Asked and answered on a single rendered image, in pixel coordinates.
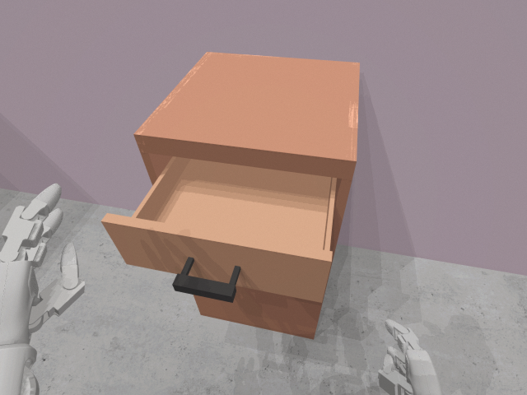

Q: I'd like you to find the robot left hand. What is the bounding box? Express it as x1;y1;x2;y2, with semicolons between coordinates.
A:
0;184;85;346

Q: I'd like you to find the cabinet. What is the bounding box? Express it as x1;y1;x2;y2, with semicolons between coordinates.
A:
134;52;360;340

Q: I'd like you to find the left robot forearm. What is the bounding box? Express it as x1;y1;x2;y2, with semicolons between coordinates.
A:
0;343;40;395

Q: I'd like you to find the handle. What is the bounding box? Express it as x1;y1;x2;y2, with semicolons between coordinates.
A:
172;257;240;303

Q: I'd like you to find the drawer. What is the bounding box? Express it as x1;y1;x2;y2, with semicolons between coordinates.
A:
101;156;337;303

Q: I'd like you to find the robot right hand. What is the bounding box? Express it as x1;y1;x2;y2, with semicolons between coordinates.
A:
378;319;443;395

